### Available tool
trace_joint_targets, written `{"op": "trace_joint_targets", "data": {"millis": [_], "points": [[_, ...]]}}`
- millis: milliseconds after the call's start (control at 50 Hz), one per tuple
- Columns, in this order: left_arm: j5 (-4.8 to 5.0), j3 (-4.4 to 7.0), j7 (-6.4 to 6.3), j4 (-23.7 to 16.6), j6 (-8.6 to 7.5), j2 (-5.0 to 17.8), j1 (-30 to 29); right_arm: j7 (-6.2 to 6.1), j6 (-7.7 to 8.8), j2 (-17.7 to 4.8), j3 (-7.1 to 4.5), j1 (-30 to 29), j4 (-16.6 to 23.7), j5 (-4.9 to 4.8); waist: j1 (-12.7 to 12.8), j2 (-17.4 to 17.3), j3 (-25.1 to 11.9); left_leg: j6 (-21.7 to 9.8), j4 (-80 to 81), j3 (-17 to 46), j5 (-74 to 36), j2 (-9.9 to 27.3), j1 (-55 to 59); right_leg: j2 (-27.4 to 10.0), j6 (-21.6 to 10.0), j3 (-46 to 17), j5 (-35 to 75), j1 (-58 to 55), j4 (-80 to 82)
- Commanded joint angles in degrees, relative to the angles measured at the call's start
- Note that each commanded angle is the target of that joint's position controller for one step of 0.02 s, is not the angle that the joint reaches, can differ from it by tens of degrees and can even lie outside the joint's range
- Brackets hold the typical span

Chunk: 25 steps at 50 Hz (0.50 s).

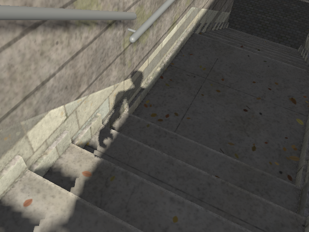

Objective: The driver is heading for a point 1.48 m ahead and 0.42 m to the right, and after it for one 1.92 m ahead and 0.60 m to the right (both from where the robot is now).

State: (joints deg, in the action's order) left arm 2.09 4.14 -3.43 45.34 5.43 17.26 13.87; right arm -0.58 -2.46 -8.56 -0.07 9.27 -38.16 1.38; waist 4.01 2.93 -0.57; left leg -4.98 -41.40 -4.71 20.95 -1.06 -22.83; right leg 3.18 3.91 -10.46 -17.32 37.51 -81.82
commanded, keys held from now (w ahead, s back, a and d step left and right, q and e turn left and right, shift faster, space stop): w+e+shift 0.58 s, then w+q+shift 0.42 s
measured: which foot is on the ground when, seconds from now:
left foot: down 0.00-0.66, up 0.68-1.00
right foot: up 0.00-0.64, down 0.66-1.00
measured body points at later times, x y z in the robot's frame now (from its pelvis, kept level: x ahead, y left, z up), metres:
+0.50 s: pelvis +0.07 -0.07 -0.04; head +0.07 -0.08 +0.41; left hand +0.32 +0.13 -0.11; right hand +0.03 -0.35 -0.15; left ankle +0.01 +0.07 -0.72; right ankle +0.12 -0.30 -0.67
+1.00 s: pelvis +0.32 -0.30 -0.20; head +0.29 -0.32 +0.25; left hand +0.34 -0.07 -0.33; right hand +0.39 -0.58 -0.30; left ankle +0.62 -0.22 -0.82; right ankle +0.15 -0.30 -0.88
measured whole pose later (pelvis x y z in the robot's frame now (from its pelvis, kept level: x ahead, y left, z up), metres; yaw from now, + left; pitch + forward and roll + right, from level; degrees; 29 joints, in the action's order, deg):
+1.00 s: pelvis +0.32 -0.30 -0.20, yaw -23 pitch +0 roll +0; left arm -0.5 0.6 -4.9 58.8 -7.4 5.6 30.4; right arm 1.4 1.7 -13.2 -4.1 9.9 -40.6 -1.7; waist 2.3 -4.0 -3.4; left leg -1.0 -50.3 9.2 -31.0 1.2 -50.0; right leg -1.4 -1.6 10.1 -39.3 5.1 -44.6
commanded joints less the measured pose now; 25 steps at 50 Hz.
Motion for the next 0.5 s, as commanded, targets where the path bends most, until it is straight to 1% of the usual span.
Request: {"op": "trace_joint_targets", "data": {"millis": [20,40,60,80,100,120,140,160,180,200,220,240,260,280,300,320,340,360,380,400,420,440,460,480,500], "points": [[0.58,0.73,1.37,-6.0,-0.86,3.9,-0.1,-1.58,2.01,-12.0,-3.88,4.5,2.8,-0.77,-2.7,-7.0,-5.1,-7.1,20.7,17.6,5.4,17.6,11.8,-1.7,-0.3,-0.6,7.0,8.1,-2.2],[0.52,1.33,1.78,-6.9,-1.0,4.7,-0.2,-1.57,2.64,-10.9,-3.95,5.8,1.9,-1.63,-3.6,-9.9,-1.9,-5.5,24.5,21.2,15.3,19.1,13.5,-2.6,-0.7,-2.1,7.0,13.0,-0.1],[0.29,1.72,1.9,-7.5,-1.48,5.1,-0.1,-1.72,3.31,-10.6,-3.99,6.8,1.2,-1.71,-3.7,-10.8,0.3,-4.1,25.9,22.3,19.4,18.8,14.2,-3.1,-1.0,-2.5,8.7,15.9,2.0],[-0.27,2.03,1.93,-7.9,-2.31,4.8,0.7,-1.52,4.36,-9.5,-3.86,6.5,0.8,-1.75,-3.6,-11.8,2.0,-3.6,26.9,21.4,19.3,18.5,13.9,-3.8,-0.9,-2.8,9.8,17.3,3.8],[-1.16,1.97,1.97,-8.0,-3.05,3.9,1.8,-1.38,5.24,-9.6,-4.06,6.8,0.4,-2.15,-3.5,-12.1,1.4,-3.4,27.1,20.0,18.1,18.8,14.5,-4.4,-1.0,-2.5,10.5,17.5,4.6],[-1.4,2.01,2.08,-8.8,-3.49,3.0,2.0,-1.21,5.93,-9.1,-4.09,6.5,0.1,-2.25,-3.3,-11.4,1.8,-3.2,27.1,18.6,16.4,18.9,14.4,-4.9,-1.2,-2.6,11.4,17.7,6.2],[-1.62,2.04,2.26,-9.2,-3.75,2.7,2.5,-1.09,6.55,-10.3,-4.43,5.3,0.4,-1.65,-2.4,-9.5,0.9,-3.3,26.3,15.2,13.3,18.0,12.6,-5.2,-0.7,-0.5,13.7,15.3,6.7],[-1.74,1.96,2.31,-9.3,-4.03,2.2,3.1,-1.04,6.95,-10.3,-4.61,6.0,0.0,-1.77,-2.7,-9.4,0.3,-3.6,26.4,13.4,13.7,18.6,12.6,-5.9,-0.6,1.0,13.9,14.4,6.9],[-1.38,1.96,1.94,-9.6,-4.14,2.0,2.8,-0.72,6.98,-9.8,-4.33,6.2,-0.4,-1.62,-3.3,-8.9,0.4,-3.7,25.4,12.0,13.0,18.2,12.8,-6.3,-0.6,1.5,14.5,15.3,7.4],[-1.44,1.95,1.9,-9.6,-4.25,2.0,3.9,-0.47,7.42,-10.7,-4.67,6.7,-1.1,-1.12,-3.1,-8.5,0.1,-3.6,23.5,12.4,12.4,19.5,13.2,-7.1,-1.3,0.7,16.4,15.9,6.3],[-1.77,1.88,1.83,-10.0,-4.3,1.8,3.3,-0.17,7.99,-10.9,-4.68,7.0,-1.1,-1.01,-3.8,-8.3,-0.3,-3.3,23.3,12.0,12.0,20.6,14.2,-7.6,-1.7,0.3,16.4,17.3,5.4],[-1.82,1.83,1.81,-10.9,-4.4,1.5,2.5,-0.15,8.24,-11.3,-4.86,7.2,-1.6,-1.37,-3.8,-8.7,0.0,-3.1,23.1,11.8,13.3,21.6,14.6,-8.5,-2.0,0.9,16.2,18.9,5.2],[-1.77,1.75,1.76,-11.6,-4.47,1.2,1.6,-0.15,8.32,-11.6,-4.87,7.3,-1.9,-1.3,-4.1,-8.6,0.7,-2.9,22.6,11.4,13.5,22.2,14.4,-8.9,-2.1,1.0,16.3,19.9,5.2],[-1.92,1.75,1.8,-12.1,-4.41,1.2,1.5,-0.37,8.34,-12.3,-5.12,7.5,-2.3,-1.22,-4.2,-8.5,0.5,-2.8,22.3,10.5,13.5,23.1,14.6,-9.3,-2.2,1.7,15.9,19.9,4.5],[-1.77,1.81,1.76,-13.0,-4.5,1.4,0.8,-0.31,8.55,-12.1,-4.95,7.8,-2.7,-0.77,-4.3,-7.6,1.0,-2.6,21.4,10.1,13.3,23.6,14.5,-10.0,-2.5,2.5,15.6,20.4,3.3],[-1.47,1.78,1.9,-13.7,-4.19,0.9,0.1,-0.02,8.6,-12.3,-4.91,7.4,-3.1,-0.67,-4.1,-7.4,2.4,-2.2,20.7,8.8,12.1,23.9,14.0,-10.3,-3.0,2.7,15.7,20.9,3.3],[-1.08,1.67,2.03,-13.9,-3.73,1.0,-0.7,0.1,8.74,-12.5,-4.93,8.1,-3.5,-0.81,-4.7,-7.5,3.0,-2.3,20.5,7.6,11.9,24.5,13.8,-10.6,-3.4,3.1,16.2,21.2,3.4],[-1.0,1.89,2.41,-14.7,-3.64,1.5,-1.0,0.11,8.95,-12.3,-4.78,7.9,-3.9,-0.36,-4.7,-8.3,3.4,-2.3,20.1,6.8,10.6,24.8,13.9,-11.1,-3.7,3.8,16.2,21.5,2.8],[-0.23,3.24,3.45,-14.4,-4.08,3.7,-0.6,-0.29,9.05,-10.5,-4.77,6.2,-3.8,-0.59,-3.9,-4.7,6.1,1.1,13.2,4.0,9.2,22.9,15.3,-11.9,-4.7,-3.9,28.0,24.1,14.4],[0.19,2.99,4.2,-14.8,-4.04,2.8,-3.2,-0.35,9.13,-12.4,-5.33,8.0,-4.6,-0.34,-6.0,-6.9,4.3,1.1,11.9,3.6,11.0,24.3,17.9,-11.4,-5.0,-0.7,30.4,24.4,14.6],[-0.01,2.66,4.24,-14.9,-4.05,1.7,-3.4,-0.37,9.34,-12.4,-5.26,8.2,-4.9,-0.21,-6.0,-8.1,4.8,1.4,9.9,3.6,14.0,26.3,18.1,-12.0,-4.9,-0.3,30.3,26.0,13.0],[0.18,2.45,4.9,-15.7,-3.86,1.0,-4.6,0.05,9.06,-12.0,-4.99,7.5,-4.7,0.03,-6.1,-6.4,6.4,1.5,8.2,2.5,13.8,27.5,16.4,-12.1,-5.3,0.2,31.0,26.5,12.9],[0.55,2.33,4.93,-15.8,-3.92,0.7,-5.2,0.29,9.2,-12.0,-4.83,6.3,-4.2,0.42,-5.6,-7.7,7.4,2.2,6.5,-0.1,14.1,27.8,12.7,-12.7,-5.3,2.8,31.7,23.9,13.9],[0.52,2.48,5.59,-15.5,-3.44,1.5,-5.2,-0.57,8.82,-10.4,-4.17,4.9,-2.9,0.6,-5.6,-5.6,7.8,3.5,5.0,-5.6,19.1,28.0,6.0,-13.3,-4.9,3.6,40.2,16.5,24.8],[1.01,2.11,6.11,-15.1,-3.52,0.7,-6.8,-0.69,8.19,-11.5,-4.66,7.7,-3.4,0.01,-7.5,-4.6,6.7,4.3,4.2,-8.1,22.6,26.6,4.3,-11.5,-4.7,7.4,45.2,9.3,27.0]]}}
